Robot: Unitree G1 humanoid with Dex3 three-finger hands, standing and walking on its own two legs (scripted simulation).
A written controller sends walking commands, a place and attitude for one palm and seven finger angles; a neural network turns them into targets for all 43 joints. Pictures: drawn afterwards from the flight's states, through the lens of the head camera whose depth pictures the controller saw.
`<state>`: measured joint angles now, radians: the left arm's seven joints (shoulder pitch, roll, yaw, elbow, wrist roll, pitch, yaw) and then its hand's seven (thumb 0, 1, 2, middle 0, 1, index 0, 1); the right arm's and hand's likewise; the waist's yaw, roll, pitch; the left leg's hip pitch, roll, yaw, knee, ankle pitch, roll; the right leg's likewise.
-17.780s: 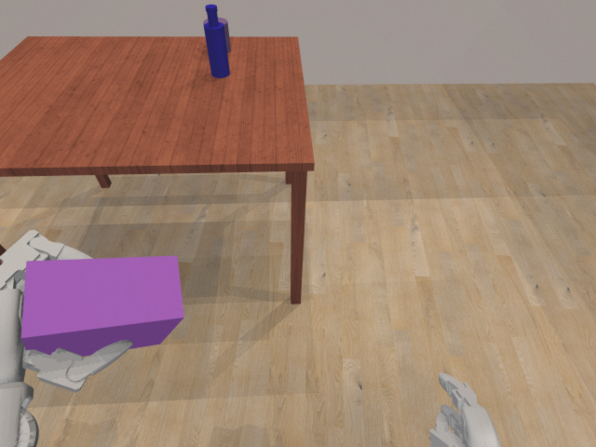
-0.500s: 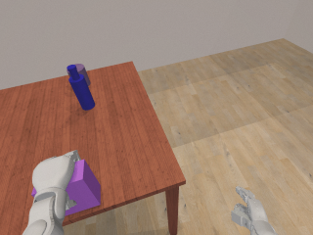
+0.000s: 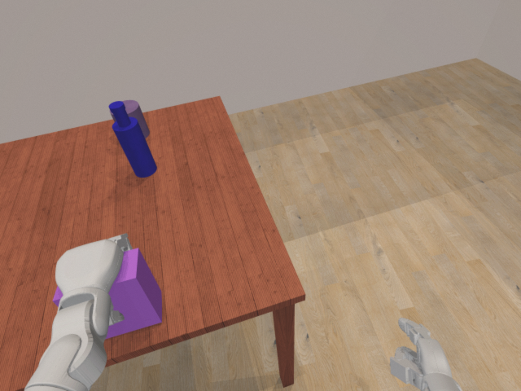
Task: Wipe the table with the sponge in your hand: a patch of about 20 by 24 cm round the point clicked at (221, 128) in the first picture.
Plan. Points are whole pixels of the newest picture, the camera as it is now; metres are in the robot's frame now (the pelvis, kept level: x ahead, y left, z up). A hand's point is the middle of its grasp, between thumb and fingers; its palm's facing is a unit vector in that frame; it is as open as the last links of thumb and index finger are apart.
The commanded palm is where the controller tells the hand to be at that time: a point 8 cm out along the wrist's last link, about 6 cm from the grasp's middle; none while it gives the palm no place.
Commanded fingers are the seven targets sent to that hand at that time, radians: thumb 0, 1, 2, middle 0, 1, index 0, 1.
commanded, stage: wipe forward along the first lane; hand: left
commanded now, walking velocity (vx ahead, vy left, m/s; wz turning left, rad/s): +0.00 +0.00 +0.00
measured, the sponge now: (119, 303) +0.24 +0.29 -0.02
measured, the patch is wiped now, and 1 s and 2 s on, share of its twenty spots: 0.00 0.45 0.60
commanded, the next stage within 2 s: slide across to the middle lane in 1.26 s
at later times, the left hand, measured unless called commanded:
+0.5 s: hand (110, 258) +0.29 +0.32 +0.03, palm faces -0.12 -0.01 -0.99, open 10.6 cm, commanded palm +0.29 +0.33 +0.06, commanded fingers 0.00 0.10 1.30 -1.20 -1.60 -1.20 -1.60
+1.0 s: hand (108, 232) +0.34 +0.35 +0.03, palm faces -0.15 +0.00 -0.99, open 10.6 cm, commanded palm +0.34 +0.35 +0.06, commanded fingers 0.00 0.10 1.30 -1.20 -1.60 -1.20 -1.60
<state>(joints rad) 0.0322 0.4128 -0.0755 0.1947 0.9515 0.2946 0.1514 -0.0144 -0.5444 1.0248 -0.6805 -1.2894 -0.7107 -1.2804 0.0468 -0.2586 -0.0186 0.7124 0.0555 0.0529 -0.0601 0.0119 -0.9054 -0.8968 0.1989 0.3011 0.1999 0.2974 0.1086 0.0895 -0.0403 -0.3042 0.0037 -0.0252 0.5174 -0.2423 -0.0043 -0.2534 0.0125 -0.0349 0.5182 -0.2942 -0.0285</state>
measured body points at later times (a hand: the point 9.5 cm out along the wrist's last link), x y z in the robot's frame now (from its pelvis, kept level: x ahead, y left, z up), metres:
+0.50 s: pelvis -0.02 -0.01 -0.01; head +0.01 -0.05 +0.44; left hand +0.29 +0.31 +0.08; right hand +0.14 -0.27 -0.14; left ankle +0.02 +0.13 -0.73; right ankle -0.01 -0.10 -0.74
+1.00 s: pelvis -0.01 -0.01 -0.02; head +0.04 -0.04 +0.43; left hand +0.35 +0.34 +0.08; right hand +0.09 -0.29 -0.15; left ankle +0.02 +0.13 -0.73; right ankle -0.01 -0.10 -0.74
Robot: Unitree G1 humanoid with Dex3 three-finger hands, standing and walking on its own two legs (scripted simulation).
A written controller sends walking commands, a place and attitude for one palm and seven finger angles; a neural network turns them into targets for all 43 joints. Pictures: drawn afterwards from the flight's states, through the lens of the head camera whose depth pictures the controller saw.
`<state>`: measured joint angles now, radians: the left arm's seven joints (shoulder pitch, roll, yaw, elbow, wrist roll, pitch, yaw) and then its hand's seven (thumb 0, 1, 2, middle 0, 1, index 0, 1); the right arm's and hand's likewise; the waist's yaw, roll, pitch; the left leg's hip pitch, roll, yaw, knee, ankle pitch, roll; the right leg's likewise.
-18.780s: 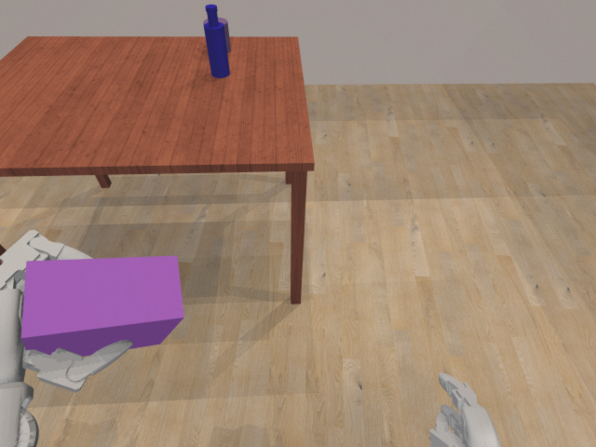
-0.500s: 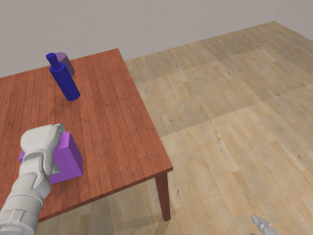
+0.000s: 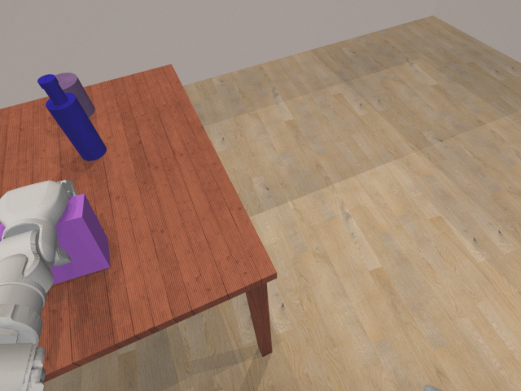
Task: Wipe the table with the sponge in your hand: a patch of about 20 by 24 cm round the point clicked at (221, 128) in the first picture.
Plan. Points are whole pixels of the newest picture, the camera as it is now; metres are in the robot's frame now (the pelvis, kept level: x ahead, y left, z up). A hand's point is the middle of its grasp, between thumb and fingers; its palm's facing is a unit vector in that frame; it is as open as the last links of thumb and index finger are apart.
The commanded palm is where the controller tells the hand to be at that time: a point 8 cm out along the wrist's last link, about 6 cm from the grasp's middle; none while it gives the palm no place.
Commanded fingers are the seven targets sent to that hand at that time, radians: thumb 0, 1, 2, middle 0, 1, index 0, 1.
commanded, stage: wipe forward along the first lane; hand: left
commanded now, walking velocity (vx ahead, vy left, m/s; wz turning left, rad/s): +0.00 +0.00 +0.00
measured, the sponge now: (65, 249) +0.34 +0.37 -0.01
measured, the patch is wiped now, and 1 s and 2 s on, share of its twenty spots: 0.45 0.60 0.65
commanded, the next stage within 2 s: slide across to the middle lane in 0.26 s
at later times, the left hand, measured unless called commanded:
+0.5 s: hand (51, 202) +0.40 +0.39 +0.04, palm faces -0.16 +0.03 -0.99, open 10.6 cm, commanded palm +0.39 +0.36 +0.09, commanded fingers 0.00 0.10 1.30 -1.20 -1.60 -1.20 -1.60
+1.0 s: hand (78, 187) +0.43 +0.35 +0.05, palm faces -0.09 -0.02 -1.00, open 10.6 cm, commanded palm +0.42 +0.32 +0.11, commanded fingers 0.00 0.10 1.30 -1.20 -1.60 -1.20 -1.60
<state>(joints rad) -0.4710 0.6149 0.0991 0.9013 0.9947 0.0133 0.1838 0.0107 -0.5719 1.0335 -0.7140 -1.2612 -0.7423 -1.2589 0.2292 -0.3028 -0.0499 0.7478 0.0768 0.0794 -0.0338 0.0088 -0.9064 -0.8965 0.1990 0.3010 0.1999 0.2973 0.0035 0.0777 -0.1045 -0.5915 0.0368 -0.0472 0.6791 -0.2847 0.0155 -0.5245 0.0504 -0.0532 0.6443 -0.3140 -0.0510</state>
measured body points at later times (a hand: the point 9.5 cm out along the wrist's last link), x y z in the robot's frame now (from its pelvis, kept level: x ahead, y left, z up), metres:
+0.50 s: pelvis +0.00 +0.03 +0.00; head +0.07 +0.03 +0.44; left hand +0.41 +0.38 +0.10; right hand +0.08 -0.25 -0.13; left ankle +0.03 +0.14 -0.72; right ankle +0.00 -0.09 -0.72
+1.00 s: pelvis +0.03 +0.05 +0.01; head +0.08 +0.05 +0.46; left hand +0.43 +0.35 +0.11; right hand +0.18 -0.19 -0.12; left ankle +0.03 +0.14 -0.72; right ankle +0.00 -0.09 -0.72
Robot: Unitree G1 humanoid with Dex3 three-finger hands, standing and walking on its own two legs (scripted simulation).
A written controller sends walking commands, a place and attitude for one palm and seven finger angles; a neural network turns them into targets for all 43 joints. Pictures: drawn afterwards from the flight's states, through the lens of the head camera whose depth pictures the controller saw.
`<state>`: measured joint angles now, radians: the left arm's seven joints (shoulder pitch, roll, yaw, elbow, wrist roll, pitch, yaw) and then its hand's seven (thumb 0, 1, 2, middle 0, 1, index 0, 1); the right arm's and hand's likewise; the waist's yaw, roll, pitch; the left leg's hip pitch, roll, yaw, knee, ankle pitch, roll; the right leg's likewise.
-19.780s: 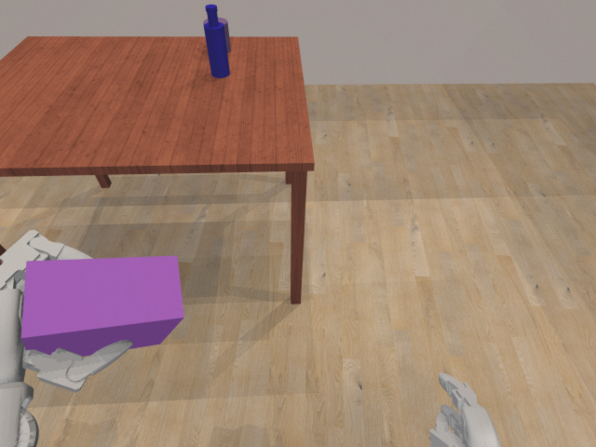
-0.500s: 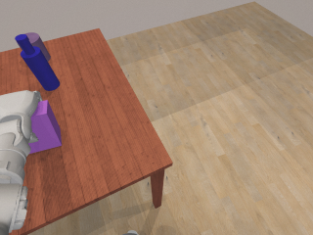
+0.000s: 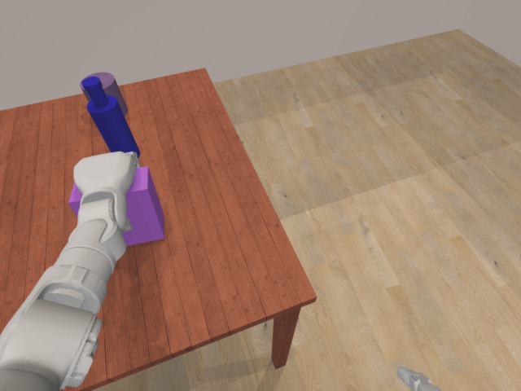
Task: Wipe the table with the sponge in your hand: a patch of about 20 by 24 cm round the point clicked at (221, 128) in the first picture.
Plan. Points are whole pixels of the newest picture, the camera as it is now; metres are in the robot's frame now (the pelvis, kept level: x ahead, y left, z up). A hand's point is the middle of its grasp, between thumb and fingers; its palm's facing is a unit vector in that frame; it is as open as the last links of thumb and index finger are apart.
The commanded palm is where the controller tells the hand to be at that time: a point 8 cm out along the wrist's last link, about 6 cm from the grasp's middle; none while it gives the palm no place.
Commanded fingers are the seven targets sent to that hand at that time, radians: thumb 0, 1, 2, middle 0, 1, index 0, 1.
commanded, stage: wipe back along the middle lane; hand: left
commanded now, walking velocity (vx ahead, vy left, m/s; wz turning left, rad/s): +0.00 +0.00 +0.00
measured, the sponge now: (126, 217) +0.39 +0.29 -0.01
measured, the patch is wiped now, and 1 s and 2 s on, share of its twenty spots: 0.60 0.65 0.75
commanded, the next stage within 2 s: none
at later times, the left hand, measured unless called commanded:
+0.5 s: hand (139, 205) +0.39 +0.24 +0.04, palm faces -0.05 -0.03 -1.00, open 10.6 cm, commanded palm +0.35 +0.23 +0.08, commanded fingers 0.00 0.10 1.30 -1.20 -1.60 -1.20 -1.60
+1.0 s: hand (142, 227) +0.35 +0.23 +0.04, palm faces -0.01 -0.05 -1.00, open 10.6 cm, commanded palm +0.30 +0.21 +0.07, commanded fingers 0.00 0.10 1.30 -1.20 -1.60 -1.20 -1.60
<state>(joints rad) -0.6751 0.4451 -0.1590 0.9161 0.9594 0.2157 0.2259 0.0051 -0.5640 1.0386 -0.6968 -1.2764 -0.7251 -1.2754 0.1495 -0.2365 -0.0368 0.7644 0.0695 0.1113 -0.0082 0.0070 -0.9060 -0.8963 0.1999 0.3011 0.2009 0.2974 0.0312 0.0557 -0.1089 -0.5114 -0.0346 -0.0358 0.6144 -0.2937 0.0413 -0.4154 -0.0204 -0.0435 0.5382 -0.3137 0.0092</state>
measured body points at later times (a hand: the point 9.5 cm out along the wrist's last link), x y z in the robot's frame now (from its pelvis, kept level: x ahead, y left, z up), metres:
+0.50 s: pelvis +0.02 -0.02 +0.01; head +0.05 -0.05 +0.45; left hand +0.39 +0.24 +0.09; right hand +0.16 -0.28 -0.12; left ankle +0.00 +0.09 -0.73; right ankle -0.04 -0.14 -0.73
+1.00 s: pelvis +0.02 -0.02 +0.01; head +0.03 -0.05 +0.45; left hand +0.34 +0.23 +0.09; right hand +0.20 -0.26 -0.10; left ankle +0.00 +0.09 -0.73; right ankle -0.04 -0.14 -0.73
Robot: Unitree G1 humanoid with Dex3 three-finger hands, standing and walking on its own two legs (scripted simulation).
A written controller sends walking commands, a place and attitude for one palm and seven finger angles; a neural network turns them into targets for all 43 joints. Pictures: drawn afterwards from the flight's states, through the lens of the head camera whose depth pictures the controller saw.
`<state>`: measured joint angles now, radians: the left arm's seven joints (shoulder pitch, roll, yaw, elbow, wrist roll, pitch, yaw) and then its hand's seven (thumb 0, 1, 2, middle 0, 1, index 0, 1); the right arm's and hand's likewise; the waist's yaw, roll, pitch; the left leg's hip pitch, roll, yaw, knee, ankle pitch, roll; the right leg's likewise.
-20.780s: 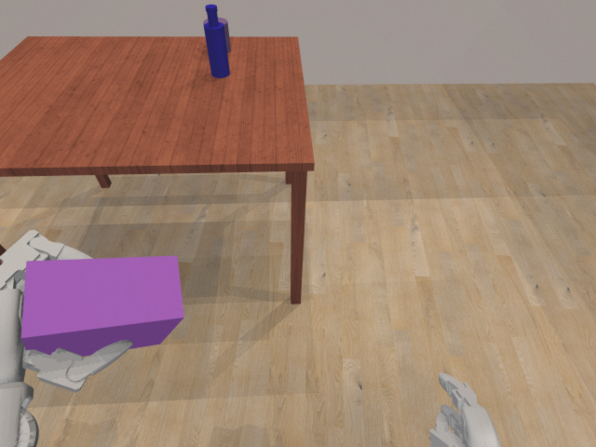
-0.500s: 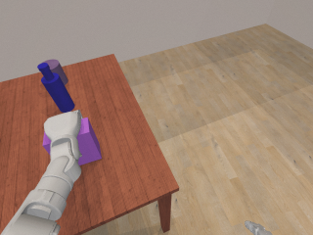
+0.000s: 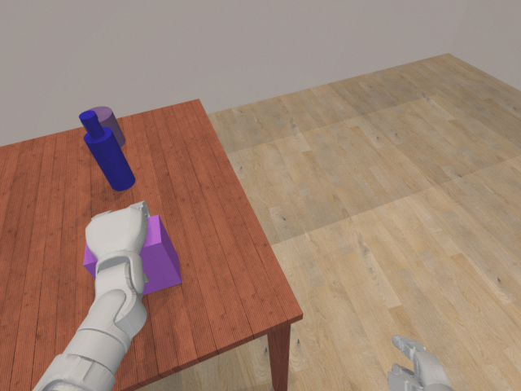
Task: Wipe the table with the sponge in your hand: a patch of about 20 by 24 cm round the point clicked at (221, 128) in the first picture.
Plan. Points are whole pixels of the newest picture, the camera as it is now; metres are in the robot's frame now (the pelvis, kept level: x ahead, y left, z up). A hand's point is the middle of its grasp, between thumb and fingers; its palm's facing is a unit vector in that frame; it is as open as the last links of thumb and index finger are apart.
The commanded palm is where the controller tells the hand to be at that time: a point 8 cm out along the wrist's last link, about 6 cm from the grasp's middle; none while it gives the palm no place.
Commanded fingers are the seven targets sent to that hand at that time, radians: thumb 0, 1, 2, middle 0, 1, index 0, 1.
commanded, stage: wipe back along the middle lane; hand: left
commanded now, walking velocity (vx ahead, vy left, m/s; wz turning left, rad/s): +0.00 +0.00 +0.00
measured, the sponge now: (141, 266) +0.32 +0.26 -0.02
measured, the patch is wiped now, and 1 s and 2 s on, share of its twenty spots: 0.65 0.75 0.75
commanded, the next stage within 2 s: slide across to the third lane in 1.72 s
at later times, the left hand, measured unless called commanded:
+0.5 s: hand (134, 276) +0.28 +0.23 +0.03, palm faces +0.02 -0.07 -1.00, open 10.6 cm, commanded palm +0.22 +0.21 +0.07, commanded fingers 0.00 0.10 1.30 -1.20 -1.60 -1.20 -1.60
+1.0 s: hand (141, 301) +0.24 +0.21 +0.03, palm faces +0.01 -0.07 -1.00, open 10.6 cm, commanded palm +0.19 +0.19 +0.06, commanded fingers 0.00 0.10 1.30 -1.20 -1.60 -1.20 -1.60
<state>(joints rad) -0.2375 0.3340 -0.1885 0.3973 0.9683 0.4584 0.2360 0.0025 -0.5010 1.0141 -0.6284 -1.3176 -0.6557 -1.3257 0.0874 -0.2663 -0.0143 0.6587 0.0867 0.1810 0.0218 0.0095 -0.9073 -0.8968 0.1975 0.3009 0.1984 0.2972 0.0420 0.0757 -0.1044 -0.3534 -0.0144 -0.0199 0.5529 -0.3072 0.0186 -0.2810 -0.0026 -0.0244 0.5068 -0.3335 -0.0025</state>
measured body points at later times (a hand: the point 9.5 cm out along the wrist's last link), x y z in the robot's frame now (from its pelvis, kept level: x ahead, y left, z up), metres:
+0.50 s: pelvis -0.01 +0.00 +0.00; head -0.01 -0.03 +0.45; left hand +0.27 +0.23 +0.09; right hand +0.21 -0.22 -0.09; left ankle -0.02 +0.11 -0.73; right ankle -0.05 -0.12 -0.73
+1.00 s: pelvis -0.02 -0.01 +0.00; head -0.03 -0.05 +0.45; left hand +0.23 +0.21 +0.08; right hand +0.22 -0.22 -0.09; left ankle -0.02 +0.11 -0.73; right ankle -0.05 -0.12 -0.73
